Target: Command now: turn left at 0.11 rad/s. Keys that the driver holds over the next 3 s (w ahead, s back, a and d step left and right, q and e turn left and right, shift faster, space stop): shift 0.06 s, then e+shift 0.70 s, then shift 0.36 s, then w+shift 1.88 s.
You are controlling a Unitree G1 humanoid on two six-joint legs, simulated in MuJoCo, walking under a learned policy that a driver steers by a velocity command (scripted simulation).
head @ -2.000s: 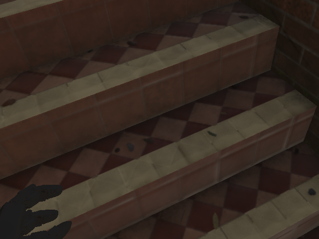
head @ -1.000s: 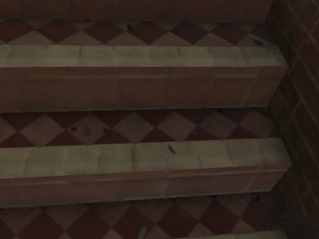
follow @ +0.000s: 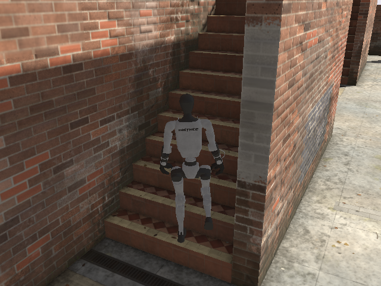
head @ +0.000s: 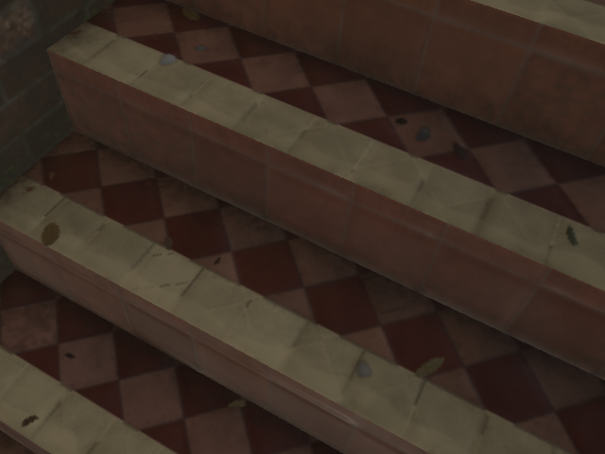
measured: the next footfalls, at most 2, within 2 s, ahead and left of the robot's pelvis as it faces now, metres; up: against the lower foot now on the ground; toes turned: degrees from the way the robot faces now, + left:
right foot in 0.60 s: -0.09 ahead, -0.23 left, +0.00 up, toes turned -24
left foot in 1.08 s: +0.02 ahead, +0.04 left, +0.00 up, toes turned -40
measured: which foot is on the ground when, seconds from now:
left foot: down 0.00-0.58, up 0.60-1.00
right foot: up 0.00-0.58, down 0.60-1.00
